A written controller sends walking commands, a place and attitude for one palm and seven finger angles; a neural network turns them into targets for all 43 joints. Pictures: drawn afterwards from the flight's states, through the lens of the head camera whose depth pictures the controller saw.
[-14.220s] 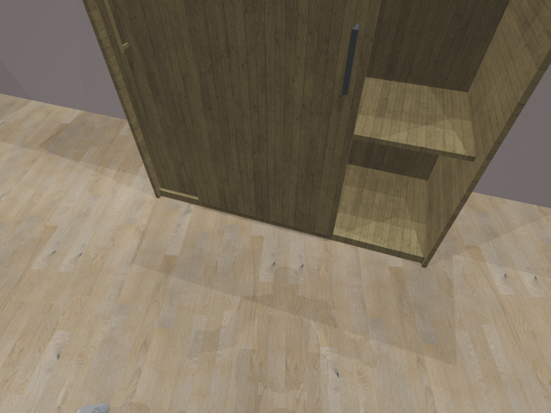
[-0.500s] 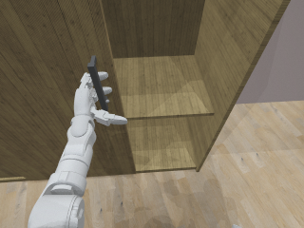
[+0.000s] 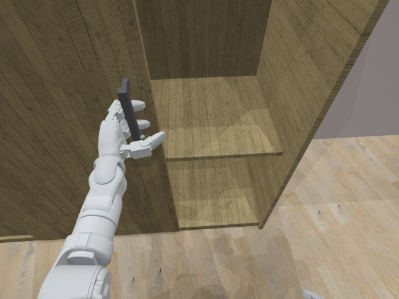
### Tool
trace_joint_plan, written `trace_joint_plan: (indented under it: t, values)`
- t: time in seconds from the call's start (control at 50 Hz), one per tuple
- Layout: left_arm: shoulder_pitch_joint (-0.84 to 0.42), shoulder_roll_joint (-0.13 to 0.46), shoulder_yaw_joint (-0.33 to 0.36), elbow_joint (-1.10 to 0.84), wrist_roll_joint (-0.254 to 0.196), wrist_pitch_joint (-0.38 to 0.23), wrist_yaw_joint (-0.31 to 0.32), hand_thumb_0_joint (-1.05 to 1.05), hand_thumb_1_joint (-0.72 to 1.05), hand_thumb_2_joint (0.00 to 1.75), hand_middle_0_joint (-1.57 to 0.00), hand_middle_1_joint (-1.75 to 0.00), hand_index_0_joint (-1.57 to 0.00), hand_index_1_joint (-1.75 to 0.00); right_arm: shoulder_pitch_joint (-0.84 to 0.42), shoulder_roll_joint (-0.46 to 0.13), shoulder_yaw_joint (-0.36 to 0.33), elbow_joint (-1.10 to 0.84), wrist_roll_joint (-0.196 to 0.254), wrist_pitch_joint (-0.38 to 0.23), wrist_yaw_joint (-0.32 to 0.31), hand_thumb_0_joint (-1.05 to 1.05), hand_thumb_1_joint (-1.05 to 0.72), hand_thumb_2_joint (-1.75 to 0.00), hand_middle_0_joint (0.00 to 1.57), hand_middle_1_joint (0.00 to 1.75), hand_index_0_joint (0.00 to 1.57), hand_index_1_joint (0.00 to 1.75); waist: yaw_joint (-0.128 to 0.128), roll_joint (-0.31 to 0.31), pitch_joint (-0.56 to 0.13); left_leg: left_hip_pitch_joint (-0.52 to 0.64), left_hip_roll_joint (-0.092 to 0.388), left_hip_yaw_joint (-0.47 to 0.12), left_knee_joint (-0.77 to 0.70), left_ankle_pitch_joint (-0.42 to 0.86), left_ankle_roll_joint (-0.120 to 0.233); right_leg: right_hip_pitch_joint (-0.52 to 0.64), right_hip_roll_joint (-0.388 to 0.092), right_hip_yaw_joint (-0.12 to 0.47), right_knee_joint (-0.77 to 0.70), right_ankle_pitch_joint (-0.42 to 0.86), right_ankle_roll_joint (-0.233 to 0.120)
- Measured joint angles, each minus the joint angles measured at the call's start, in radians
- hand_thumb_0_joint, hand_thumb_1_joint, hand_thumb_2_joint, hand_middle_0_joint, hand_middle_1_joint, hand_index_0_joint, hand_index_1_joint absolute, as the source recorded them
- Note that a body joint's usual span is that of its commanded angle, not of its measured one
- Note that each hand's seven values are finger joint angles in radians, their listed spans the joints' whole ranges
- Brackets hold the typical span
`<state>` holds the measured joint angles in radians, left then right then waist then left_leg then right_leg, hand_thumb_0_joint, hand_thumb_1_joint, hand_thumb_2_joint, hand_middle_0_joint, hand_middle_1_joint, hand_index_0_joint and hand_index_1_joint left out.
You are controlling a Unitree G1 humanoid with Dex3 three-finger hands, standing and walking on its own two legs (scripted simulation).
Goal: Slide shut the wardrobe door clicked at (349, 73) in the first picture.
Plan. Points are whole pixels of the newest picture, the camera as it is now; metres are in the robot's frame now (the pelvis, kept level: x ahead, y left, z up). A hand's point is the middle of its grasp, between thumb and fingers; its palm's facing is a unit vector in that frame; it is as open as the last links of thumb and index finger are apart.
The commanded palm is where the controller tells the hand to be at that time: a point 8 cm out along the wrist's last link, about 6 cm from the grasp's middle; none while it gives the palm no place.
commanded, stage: grip the handle and tug to test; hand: left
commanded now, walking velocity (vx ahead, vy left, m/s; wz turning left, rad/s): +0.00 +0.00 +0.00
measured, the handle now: (133, 117) +0.48 +0.14 +0.10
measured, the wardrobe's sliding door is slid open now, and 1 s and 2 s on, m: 0.40 0.40 0.40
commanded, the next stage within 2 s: tug the door sideways, standing still in 0.96 s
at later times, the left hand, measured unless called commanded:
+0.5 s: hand (142, 136) +0.42 +0.12 +0.10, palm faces +0.06 -1.00 +0.00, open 5.6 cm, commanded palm +0.38 +0.17 +0.10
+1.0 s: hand (143, 137) +0.42 +0.11 +0.10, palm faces +0.05 -1.00 +0.00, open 5.8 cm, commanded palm +0.36 +0.17 +0.10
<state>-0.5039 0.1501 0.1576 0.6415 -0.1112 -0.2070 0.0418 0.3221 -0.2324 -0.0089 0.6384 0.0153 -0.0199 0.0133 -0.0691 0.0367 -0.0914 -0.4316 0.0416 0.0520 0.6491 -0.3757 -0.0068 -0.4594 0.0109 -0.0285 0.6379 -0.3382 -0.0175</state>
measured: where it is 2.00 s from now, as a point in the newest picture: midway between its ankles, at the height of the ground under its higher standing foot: outside the picture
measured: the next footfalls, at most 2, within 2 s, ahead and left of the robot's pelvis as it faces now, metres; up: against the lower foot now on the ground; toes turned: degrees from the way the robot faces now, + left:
right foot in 1.80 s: +0.11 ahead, -0.09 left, +0.00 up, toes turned +2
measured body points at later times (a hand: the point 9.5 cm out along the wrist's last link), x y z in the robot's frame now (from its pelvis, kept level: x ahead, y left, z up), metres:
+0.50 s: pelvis -0.01 +0.00 +0.00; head +0.04 -0.01 +0.45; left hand +0.41 +0.17 +0.10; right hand +0.08 -0.25 -0.12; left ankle -0.04 +0.12 -0.72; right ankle -0.02 -0.11 -0.72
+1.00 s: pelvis +0.02 +0.00 +0.01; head +0.06 -0.01 +0.45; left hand +0.41 +0.17 +0.10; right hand +0.10 -0.25 -0.11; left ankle -0.04 +0.12 -0.72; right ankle -0.02 -0.11 -0.72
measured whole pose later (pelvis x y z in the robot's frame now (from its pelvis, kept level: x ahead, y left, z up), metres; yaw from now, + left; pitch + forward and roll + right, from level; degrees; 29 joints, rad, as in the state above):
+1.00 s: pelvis +0.02 +0.00 +0.01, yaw -2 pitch +10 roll +0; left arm -0.33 0.15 0.16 0.41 -0.13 -0.14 0.05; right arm 0.34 -0.23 -0.01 0.60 0.02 -0.02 0.03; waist -0.08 0.04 -0.10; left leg -0.38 0.05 0.08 0.60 -0.37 0.00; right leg -0.42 0.02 0.01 0.58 -0.33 -0.01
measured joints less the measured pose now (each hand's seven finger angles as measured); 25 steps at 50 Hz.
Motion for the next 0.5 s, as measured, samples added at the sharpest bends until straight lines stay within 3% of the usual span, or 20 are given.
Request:
trace_joint_plan:
  t: [0.28,0.5]
  values:
    - [-0.021,-0.002,0.003,0.02,0.007,-0.007,0.002,0.01,0.77,0.85,-0.36,-1.3,-0.35,-1.3,0.004,-0.001,0.003,0.012,-0.002,0.006,-0.003,0.01,-0.91,-0.9,0.2,0.3,0.2,0.29,0.0,-0.004,0.004,-0.003,-0.002,-0.003,0.002,0.0,0.002,-0.001,-0.002,-0.003,0.0,0.0,0.002]
    - [-0.055,0.005,0.011,0.069,0.009,-0.018,-0.007,0.01,0.77,0.85,-0.35,-1.33,-0.34,-1.32,0.002,-0.002,0.004,0.011,-0.001,0.012,-0.007,0.01,-0.91,-0.9,0.2,0.3,0.2,0.29,-0.004,-0.007,0.004,-0.017,-0.003,-0.005,0.013,0.003,0.003,-0.013,-0.003,-0.004,0.008,0.004,0.001]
